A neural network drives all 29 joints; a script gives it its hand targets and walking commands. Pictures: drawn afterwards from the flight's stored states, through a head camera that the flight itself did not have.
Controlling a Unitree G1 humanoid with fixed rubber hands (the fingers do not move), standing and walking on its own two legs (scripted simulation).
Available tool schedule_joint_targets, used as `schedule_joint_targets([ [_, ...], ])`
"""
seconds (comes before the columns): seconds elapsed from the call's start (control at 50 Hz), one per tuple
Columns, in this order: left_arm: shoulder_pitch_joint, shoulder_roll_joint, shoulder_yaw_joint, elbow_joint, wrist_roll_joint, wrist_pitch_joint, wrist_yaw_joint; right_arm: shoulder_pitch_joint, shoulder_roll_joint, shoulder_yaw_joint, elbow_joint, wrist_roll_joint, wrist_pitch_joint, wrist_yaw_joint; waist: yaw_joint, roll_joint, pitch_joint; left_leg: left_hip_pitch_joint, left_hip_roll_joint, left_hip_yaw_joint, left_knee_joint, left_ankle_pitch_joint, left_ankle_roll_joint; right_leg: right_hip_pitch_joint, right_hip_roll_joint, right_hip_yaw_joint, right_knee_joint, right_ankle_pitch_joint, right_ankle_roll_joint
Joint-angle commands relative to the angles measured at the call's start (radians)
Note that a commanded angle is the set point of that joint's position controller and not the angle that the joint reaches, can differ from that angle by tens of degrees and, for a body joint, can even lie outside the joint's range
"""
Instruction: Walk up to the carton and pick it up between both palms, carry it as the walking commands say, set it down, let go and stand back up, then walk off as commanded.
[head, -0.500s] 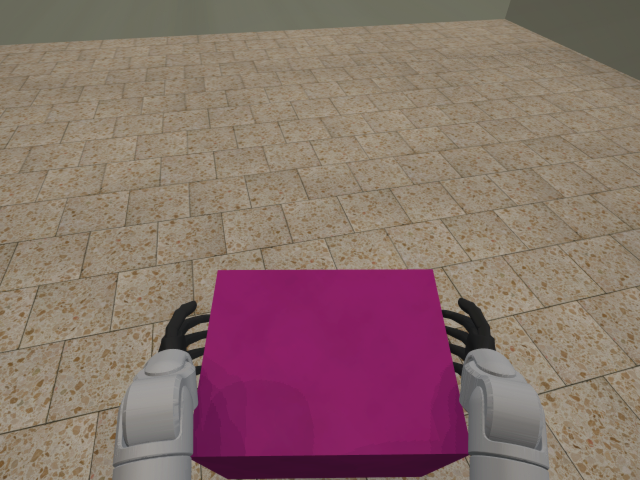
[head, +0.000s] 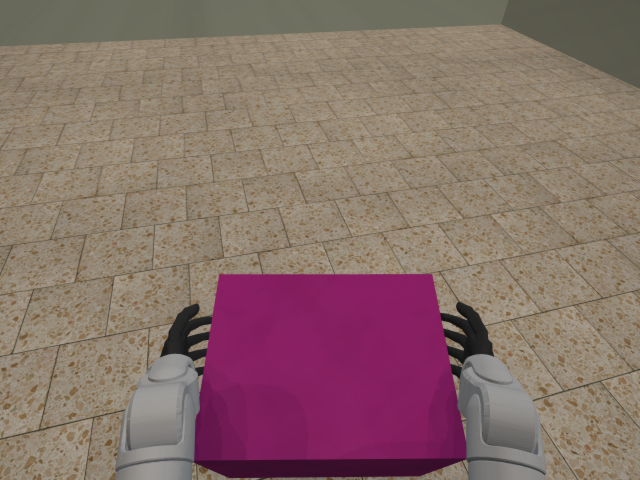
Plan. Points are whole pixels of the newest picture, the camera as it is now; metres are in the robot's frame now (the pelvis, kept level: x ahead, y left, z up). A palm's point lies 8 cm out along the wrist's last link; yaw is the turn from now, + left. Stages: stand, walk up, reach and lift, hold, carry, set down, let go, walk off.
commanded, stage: carry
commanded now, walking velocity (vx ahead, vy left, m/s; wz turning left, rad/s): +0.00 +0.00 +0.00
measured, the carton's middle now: (325, 381) +0.29 +0.00 -0.05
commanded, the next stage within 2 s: hold in 0.88 s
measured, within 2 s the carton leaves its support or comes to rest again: neither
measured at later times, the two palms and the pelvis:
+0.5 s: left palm (173, 365) +0.26 +0.19 +0.04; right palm (469, 364) +0.27 -0.17 +0.05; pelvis +0.00 +0.00 +0.00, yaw +0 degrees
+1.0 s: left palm (172, 363) +0.27 +0.19 +0.03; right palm (463, 369) +0.27 -0.17 +0.04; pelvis +0.00 +0.01 +0.01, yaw -2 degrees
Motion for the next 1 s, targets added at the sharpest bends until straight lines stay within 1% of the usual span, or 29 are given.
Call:
schedule_joint_targets([
  [0.0,-0.504,-0.747,-0.647,-0.108,-0.329,-0.051,-0.279,-0.433,0.744,0.634,-0.026,0.304,-0.001,0.263,0.000,0.003,-0.226,0.141,0.086,-0.073,-0.050,0.172,0.031,0.024,-0.125,0.095,-0.103,0.244,-0.014],
  [0.86,-0.478,-0.727,-0.662,-0.112,-0.352,-0.073,-0.271,-0.429,0.712,0.650,-0.007,0.315,-0.028,0.256,0.008,0.006,-0.231,0.147,0.091,-0.062,-0.058,0.184,0.042,0.007,-0.123,0.098,-0.103,0.215,-0.018],
  [0.88,-0.497,-0.711,-0.506,0.086,-0.233,-0.095,-0.281,-0.403,0.729,0.505,0.326,0.237,-0.049,0.274,0.032,-0.058,-0.142,0.388,-0.121,-0.137,-0.154,0.143,0.089,-0.002,0.071,0.228,-0.220,0.253,0.023],
  [0.9,-0.599,-0.661,-0.524,0.082,-0.233,-0.146,-0.292,-0.449,0.686,0.497,0.284,0.208,-0.109,0.266,0.002,-0.074,-0.111,0.386,-0.119,-0.137,-0.146,0.121,0.096,0.038,0.066,0.220,-0.215,0.250,0.023],
  [0.92,-0.594,-0.665,-0.513,0.090,-0.225,-0.173,-0.300,-0.490,0.719,0.534,0.261,0.227,-0.148,0.270,0.026,-0.062,-0.143,0.405,-0.117,-0.128,-0.141,0.170,0.096,0.056,0.056,0.231,-0.217,0.283,0.026],
  [0.94,-0.626,-0.703,-0.547,0.058,-0.242,-0.191,-0.312,-0.544,0.765,0.581,0.205,0.254,-0.182,0.279,0.020,-0.046,-0.203,0.441,-0.115,-0.124,-0.134,0.241,0.087,0.080,0.057,0.237,-0.214,0.343,0.027],
  [0.96,-0.663,-0.751,-0.579,0.043,-0.264,-0.198,-0.328,-0.593,0.808,0.613,0.170,0.276,-0.201,0.292,0.007,-0.026,-0.264,0.486,-0.113,-0.119,-0.128,0.310,0.081,0.091,0.055,0.243,-0.213,0.414,0.029],
  [0.98,-0.698,-0.785,-0.591,0.050,-0.281,-0.199,-0.342,-0.634,0.838,0.629,0.159,0.285,-0.212,0.303,-0.007,-0.012,-0.302,0.514,-0.108,-0.118,-0.128,0.347,0.077,0.095,0.057,0.243,-0.213,0.455,0.030],
])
